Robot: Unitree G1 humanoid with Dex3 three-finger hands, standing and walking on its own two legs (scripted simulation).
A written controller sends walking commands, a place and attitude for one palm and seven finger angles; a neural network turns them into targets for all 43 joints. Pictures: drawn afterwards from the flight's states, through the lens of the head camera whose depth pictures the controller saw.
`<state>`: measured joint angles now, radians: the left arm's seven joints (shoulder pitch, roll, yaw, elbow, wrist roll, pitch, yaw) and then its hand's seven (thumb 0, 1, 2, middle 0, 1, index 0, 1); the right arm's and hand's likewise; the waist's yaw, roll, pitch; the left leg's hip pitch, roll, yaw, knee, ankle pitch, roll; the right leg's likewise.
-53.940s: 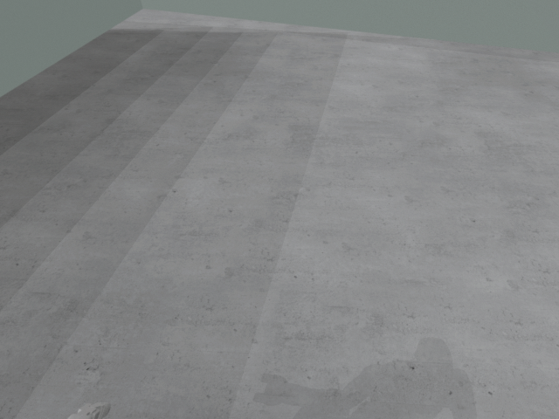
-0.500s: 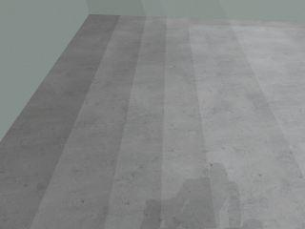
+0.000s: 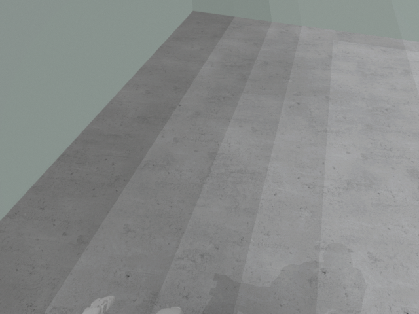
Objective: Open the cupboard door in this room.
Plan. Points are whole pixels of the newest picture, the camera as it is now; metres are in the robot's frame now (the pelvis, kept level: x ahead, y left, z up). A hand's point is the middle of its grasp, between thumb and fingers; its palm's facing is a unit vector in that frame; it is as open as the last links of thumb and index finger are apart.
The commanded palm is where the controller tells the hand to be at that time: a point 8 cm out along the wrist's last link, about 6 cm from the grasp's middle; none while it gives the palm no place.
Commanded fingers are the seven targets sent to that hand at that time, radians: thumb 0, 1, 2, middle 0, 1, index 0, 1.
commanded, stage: turn to face it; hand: left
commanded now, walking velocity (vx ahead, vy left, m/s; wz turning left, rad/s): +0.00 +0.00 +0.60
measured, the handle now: out of the picture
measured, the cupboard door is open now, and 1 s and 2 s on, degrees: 40 40 40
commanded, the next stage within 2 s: none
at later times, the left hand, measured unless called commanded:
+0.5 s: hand out of the picture +0.05 +0.22 -0.15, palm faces +0.35 -0.89 -0.28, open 7.4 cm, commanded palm none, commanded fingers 0.00 0.90 0.90 -0.20 -0.30 -0.20 -0.30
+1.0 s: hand out of the picture +0.01 +0.16 -0.17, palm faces +0.62 -0.74 -0.24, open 7.4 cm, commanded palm none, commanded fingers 0.00 0.90 0.90 -0.20 -0.30 -0.20 -0.30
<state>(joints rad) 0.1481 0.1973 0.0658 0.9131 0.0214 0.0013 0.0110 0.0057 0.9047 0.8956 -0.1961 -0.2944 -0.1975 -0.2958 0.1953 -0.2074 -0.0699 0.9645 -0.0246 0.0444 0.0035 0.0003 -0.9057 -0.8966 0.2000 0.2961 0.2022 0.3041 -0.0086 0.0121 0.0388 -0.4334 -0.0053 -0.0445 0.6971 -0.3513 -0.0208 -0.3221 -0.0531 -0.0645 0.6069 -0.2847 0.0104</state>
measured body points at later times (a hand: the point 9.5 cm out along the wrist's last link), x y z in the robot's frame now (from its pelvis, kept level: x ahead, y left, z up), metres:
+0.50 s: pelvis +0.05 -0.02 +0.01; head +0.10 +0.00 +0.45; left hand +0.03 +0.27 -0.13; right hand +0.23 -0.23 -0.13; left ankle +0.03 +0.11 -0.73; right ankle +0.08 -0.16 -0.68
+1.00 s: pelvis +0.08 -0.05 +0.00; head +0.11 +0.00 +0.45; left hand -0.03 +0.20 -0.15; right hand +0.32 -0.19 -0.13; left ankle +0.01 +0.05 -0.72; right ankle +0.12 -0.17 -0.67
